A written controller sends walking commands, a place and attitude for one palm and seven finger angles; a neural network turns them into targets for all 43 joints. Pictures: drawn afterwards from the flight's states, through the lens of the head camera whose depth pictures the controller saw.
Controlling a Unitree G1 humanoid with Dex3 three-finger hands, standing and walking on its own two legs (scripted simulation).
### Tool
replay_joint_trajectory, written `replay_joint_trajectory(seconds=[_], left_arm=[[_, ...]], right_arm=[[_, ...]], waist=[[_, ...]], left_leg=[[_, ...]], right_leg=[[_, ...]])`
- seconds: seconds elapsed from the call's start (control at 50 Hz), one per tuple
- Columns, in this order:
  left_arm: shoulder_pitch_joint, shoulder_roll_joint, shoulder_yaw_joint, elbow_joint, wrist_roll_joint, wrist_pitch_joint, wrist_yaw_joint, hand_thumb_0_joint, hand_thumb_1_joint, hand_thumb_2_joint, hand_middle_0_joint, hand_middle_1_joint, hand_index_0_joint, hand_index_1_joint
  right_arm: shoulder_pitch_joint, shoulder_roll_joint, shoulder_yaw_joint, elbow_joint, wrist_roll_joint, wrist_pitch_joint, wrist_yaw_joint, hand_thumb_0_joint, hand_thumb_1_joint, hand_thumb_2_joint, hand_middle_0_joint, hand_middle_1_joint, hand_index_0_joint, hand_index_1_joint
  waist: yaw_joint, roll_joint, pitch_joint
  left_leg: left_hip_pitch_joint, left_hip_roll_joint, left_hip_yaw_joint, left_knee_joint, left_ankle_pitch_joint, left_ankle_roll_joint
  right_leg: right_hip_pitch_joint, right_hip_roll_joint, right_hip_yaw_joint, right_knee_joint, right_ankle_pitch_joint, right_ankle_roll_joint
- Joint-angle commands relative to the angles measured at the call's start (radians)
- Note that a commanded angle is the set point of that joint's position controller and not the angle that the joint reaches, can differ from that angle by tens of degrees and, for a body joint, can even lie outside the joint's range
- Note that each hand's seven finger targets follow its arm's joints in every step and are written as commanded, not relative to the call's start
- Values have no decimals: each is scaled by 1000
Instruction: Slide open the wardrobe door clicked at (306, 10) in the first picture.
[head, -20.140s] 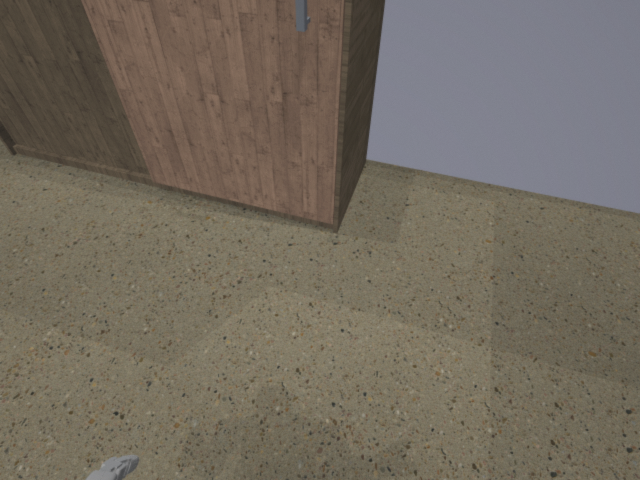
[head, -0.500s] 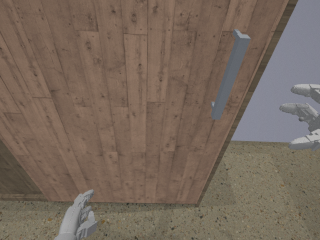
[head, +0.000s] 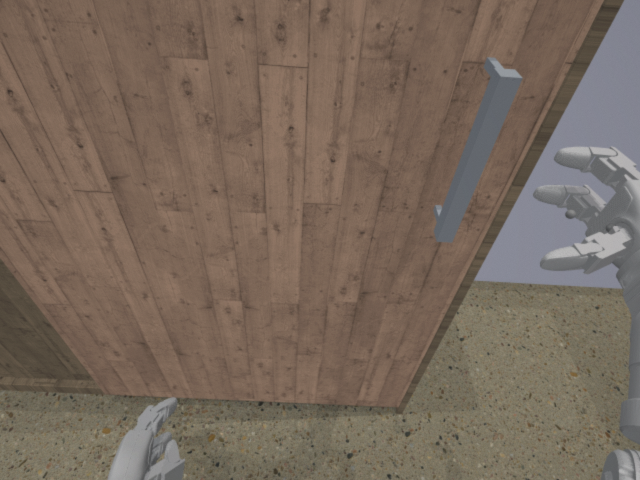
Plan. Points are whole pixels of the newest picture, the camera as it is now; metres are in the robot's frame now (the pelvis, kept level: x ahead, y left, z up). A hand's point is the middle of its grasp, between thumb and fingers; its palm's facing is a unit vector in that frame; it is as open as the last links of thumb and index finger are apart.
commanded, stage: move the hooked fingers beside the handle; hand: right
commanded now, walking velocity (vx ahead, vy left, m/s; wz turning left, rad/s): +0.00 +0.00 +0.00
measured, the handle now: (465, 159) +0.49 -0.17 +0.20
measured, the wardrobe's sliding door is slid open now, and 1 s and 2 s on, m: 0.00 0.00 0.00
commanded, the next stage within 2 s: feel for the door with the fingertips in 1.70 s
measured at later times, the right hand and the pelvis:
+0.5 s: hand (539, 188) +0.41 -0.24 +0.21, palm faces +0.02 +1.00 -0.01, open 14.0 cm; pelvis +0.00 +0.00 +0.00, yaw +0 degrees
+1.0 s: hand (533, 189) +0.42 -0.23 +0.21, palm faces +0.03 +1.00 -0.02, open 14.0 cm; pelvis +0.00 +0.00 +0.00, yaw +1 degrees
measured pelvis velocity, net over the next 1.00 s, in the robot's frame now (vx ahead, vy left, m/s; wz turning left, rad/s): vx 0.00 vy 0.00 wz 0.02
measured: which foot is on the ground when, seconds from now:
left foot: down 0.00-1.00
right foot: down 0.00-1.00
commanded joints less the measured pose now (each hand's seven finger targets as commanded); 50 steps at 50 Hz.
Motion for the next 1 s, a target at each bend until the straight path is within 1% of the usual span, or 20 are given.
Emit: replay_joint_trajectory(seconds=[0.0,0.02,0.04,0.06,0.1,0.16,0.24,0.26,0.32,0.34,0.44,0.56,0.64,0.66,0.74,0.76,0.8,0.88,0.9,0.98], left_arm=[[-112,131,49,-144,0,-44,12,0,900,900,-200,-300,-200,-300],[-115,130,48,-144,-1,-42,14,0,900,900,-200,-300,-200,-300],[-111,131,52,-141,-2,-40,15,0,900,900,-200,-300,-200,-300],[-110,136,52,-138,-2,-35,17,0,900,900,-200,-300,-200,-300],[-106,134,54,-138,-1,-31,20,0,900,900,-200,-300,-200,-300],[-95,140,56,-129,4,-28,26,0,900,900,-200,-300,-200,-300],[-72,136,57,-119,8,-30,25,0,900,900,-200,-300,-200,-300],[-70,138,56,-116,9,-30,24,0,900,900,-200,-300,-200,-300],[-57,136,59,-111,7,-25,20,0,900,900,-200,-300,-200,-300],[-43,142,61,-107,5,-20,18,0,900,900,-200,-300,-200,-300],[-21,157,72,-110,4,-1,18,0,900,900,-200,-300,-200,-300],[4,153,76,-101,15,-11,15,0,900,900,-200,-300,-200,-300],[19,154,76,-96,15,-11,10,0,900,900,-200,-300,-200,-300],[18,157,76,-92,16,-7,8,0,900,900,-200,-300,-200,-300],[20,155,81,-109,13,7,1,0,900,900,-200,-300,-200,-300],[17,161,83,-114,13,12,-1,0,900,900,-200,-300,-200,-300],[14,158,82,-122,14,18,0,0,900,900,-200,-300,-200,-300],[-1,151,80,-134,17,13,3,0,900,900,-200,-300,-200,-300],[-4,147,76,-132,17,9,6,0,900,900,-200,-300,-200,-300],[-8,147,71,-106,15,-1,13,0,900,900,-200,-300,-200,-300]], right_arm=[[-448,-271,-56,-145,11,-58,-2,0,500,-300,300,1200,300,1200],[-457,-241,-23,-131,8,-46,-1,0,500,-300,300,1200,300,1200],[-456,-240,-17,-119,9,-42,-5,0,500,-300,300,1200,300,1200],[-467,-262,-28,-96,3,-32,-8,0,500,-300,300,1200,300,1200],[-532,-253,-7,-107,-2,-36,-13,0,500,-300,300,1200,300,1200],[-601,-306,-43,-91,4,-75,-21,0,500,-300,300,1200,300,1200],[-646,-339,-64,-51,2,-139,-21,0,500,-300,300,1200,300,1200],[-664,-343,-66,-45,-7,-147,-22,0,500,-300,300,1200,300,1200],[-624,-281,-16,45,-21,-135,-18,0,500,-300,300,1200,300,1200],[-603,-296,-24,94,-17,-129,-17,0,500,-300,300,1200,300,1200],[-628,-307,-24,176,-16,-113,-5,0,500,-300,300,1200,300,1200],[-810,-326,-26,55,-32,-211,-35,0,500,-300,300,1200,300,1200],[-721,-300,-26,109,-27,-208,-41,0,500,-300,300,1200,300,1200],[-701,-314,-45,141,-34,-192,-43,0,500,-300,300,1200,300,1200],[-604,-258,-11,189,-38,-142,-45,0,500,-300,300,1200,300,1200],[-576,-307,-54,181,-43,-135,-50,0,500,-300,300,1200,300,1200],[-625,-297,-43,130,-41,-140,-54,0,500,-300,300,1200,300,1200],[-694,-327,-66,-18,-37,-193,-65,0,500,-300,300,1200,300,1200],[-740,-286,-28,-50,-33,-203,-64,0,500,-300,300,1200,300,1200],[-727,-286,-28,8,-33,-186,-63,0,500,-300,300,1200,300,1200]], waist=[[11,-18,-195],[16,-43,-171],[19,-6,-169],[18,-22,-165],[29,-26,-192],[34,29,-241],[33,14,-301],[31,-25,-311],[33,-66,-271],[34,-12,-250],[38,61,-228],[55,-41,-345],[36,-31,-338],[31,-28,-313],[21,24,-259],[10,37,-268],[22,48,-266],[27,-13,-333],[42,-25,-340],[47,-55,-289]], left_leg=[[-85,-6,0,-62,321,2],[-104,-4,-2,-67,299,3],[-105,-5,-2,-74,299,1],[-110,-3,-5,-72,287,1],[-115,-3,-7,-74,280,1],[-83,-3,-15,-72,307,-2],[-43,-2,-19,-59,363,-3],[-39,-1,-21,-49,379,0],[-78,-2,-14,-48,376,4],[-74,-4,-9,-53,366,2],[-91,-2,-12,-50,351,-4],[-90,-11,-17,-31,395,4],[-74,-13,-7,-29,393,9],[-77,-12,-8,-27,396,9],[-77,-11,3,-28,392,7],[-73,-10,-2,-24,393,5],[-78,-11,-5,-28,388,3],[-65,-16,-15,-24,406,5],[-77,-17,-12,-28,390,4],[-108,-18,-10,-47,339,7]], right_leg=[[192,26,21,-22,203,-47],[185,27,21,-24,184,-46],[183,26,17,-18,184,-50],[172,27,21,-20,172,-49],[187,29,26,-16,169,-51],[189,29,26,-7,186,-57],[201,31,19,3,227,-58],[206,31,23,4,241,-56],[203,29,18,5,243,-51],[172,28,16,5,231,-53],[129,26,11,5,202,-57],[232,19,26,26,288,-56],[218,18,23,19,298,-53],[201,17,24,14,289,-52],[146,17,13,4,282,-53],[139,15,12,4,273,-53],[145,15,13,1,263,-54],[215,11,18,11,306,-55],[233,12,20,10,294,-54],[229,11,23,2,249,-51]])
